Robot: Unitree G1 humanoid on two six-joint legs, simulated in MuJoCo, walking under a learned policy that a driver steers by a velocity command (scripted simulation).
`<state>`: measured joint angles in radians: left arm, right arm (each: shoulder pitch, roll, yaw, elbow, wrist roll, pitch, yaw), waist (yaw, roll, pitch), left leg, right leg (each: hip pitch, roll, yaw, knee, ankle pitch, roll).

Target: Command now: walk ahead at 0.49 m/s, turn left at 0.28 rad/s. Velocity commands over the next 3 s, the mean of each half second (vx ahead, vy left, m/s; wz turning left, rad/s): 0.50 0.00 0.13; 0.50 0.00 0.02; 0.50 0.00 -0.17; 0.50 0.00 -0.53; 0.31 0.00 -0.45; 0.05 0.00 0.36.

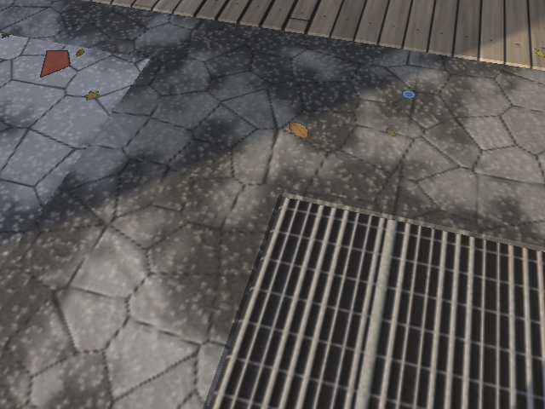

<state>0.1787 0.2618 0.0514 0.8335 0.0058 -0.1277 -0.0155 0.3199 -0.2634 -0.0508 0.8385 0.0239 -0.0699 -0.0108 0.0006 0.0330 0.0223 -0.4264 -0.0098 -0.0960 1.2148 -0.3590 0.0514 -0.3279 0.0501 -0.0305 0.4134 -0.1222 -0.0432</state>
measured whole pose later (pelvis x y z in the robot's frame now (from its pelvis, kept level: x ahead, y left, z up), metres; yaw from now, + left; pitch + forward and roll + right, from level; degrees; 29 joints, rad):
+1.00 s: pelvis +0.54 +0.03 -0.01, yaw +2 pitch +2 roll +0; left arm 0.10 0.26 0.04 0.80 -0.01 -0.10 -0.04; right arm 0.37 -0.27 -0.04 0.90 0.03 -0.08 0.00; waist -0.03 0.02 0.03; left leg -0.29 0.01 -0.04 1.13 -0.43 0.03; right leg -0.43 0.02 -0.06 0.54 -0.16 -0.07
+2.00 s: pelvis +1.05 -0.02 -0.02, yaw -23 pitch +1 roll +2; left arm 0.08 0.28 0.08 0.69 -0.03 -0.02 -0.04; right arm 0.28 -0.29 -0.09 0.91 0.01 -0.05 -0.01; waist -0.04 -0.01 0.05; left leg -0.04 0.12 0.22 0.72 -0.50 -0.06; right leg -0.52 -0.01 -0.06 0.66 -0.18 -0.12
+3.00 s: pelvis +1.29 -0.18 +0.01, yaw -21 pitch +1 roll +1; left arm 0.20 0.25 0.06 0.72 0.02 -0.01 0.04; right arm 0.18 -0.35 -0.11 0.73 0.02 0.05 -0.02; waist 0.01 0.05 0.03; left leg -0.57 -0.07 -0.10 1.11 -0.40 -0.07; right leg -0.24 -0.02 -0.01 0.45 -0.23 -0.02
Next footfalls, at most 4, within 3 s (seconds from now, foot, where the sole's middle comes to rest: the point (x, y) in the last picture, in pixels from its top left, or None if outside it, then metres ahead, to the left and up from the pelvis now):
0.34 left None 0.34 0.16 -0.77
0.90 right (309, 334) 0.66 -0.05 -0.77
1.44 left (224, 241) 0.95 0.18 -0.77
1.98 right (330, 191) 1.15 -0.14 -0.77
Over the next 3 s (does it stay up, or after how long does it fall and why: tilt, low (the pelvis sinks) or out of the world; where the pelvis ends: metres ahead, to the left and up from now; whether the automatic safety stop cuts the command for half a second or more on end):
stays up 1.29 -0.18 0.01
